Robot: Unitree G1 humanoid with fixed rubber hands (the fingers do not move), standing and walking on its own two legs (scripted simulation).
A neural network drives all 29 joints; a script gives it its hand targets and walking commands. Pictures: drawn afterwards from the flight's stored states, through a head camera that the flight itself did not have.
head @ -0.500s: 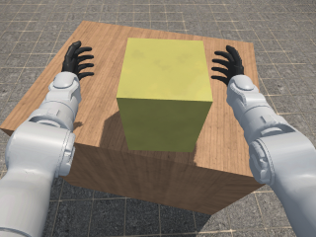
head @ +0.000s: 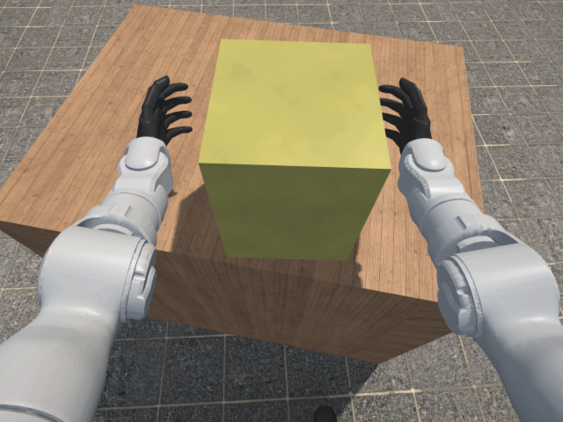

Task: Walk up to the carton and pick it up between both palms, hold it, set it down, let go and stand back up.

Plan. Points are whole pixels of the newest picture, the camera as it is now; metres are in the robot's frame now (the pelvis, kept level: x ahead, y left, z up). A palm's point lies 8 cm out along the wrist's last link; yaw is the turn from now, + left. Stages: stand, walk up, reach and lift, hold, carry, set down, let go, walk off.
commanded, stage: reach and lift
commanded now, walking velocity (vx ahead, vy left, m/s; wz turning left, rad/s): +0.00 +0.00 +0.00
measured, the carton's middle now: (290, 162) +0.48 +0.01 +0.05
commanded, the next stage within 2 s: none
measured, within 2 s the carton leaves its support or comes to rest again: leaves its support in 1.96 s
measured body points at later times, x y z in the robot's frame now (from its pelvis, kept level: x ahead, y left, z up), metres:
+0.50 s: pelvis +0.02 +0.02 +0.02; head +0.12 +0.01 +0.46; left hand +0.50 +0.16 +0.09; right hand +0.49 -0.14 +0.09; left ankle -0.02 +0.14 -0.73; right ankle +0.02 -0.12 -0.73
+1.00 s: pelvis +0.04 +0.01 +0.02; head +0.13 +0.02 +0.46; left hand +0.49 +0.16 +0.09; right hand +0.49 -0.13 +0.09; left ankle -0.02 +0.14 -0.73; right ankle +0.02 -0.12 -0.73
